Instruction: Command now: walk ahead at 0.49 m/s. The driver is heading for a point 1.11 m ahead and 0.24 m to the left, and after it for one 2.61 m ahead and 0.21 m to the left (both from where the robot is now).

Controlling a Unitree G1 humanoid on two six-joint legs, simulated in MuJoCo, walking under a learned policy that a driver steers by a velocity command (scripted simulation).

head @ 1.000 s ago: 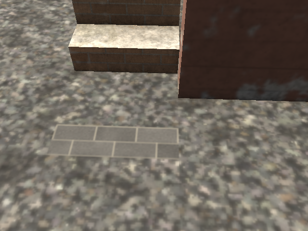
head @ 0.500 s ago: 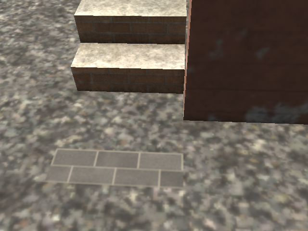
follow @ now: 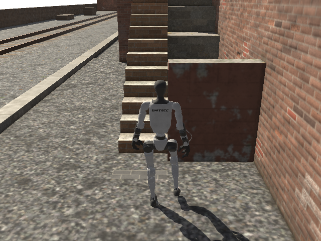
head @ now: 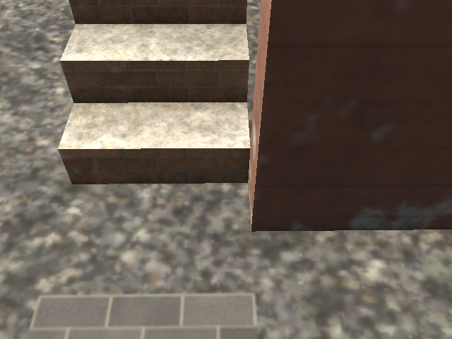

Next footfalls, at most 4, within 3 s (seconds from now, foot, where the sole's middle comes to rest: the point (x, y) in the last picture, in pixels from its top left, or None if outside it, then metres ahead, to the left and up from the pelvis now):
0.30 right None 0.33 -0.17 -0.78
0.78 left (213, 336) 0.53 0.05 -0.78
1.30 right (247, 274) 0.72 -0.07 -0.78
1.66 left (185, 325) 0.56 0.13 -0.78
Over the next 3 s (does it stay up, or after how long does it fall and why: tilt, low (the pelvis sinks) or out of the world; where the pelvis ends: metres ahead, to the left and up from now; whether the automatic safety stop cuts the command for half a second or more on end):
stays up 0.83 0.26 -0.01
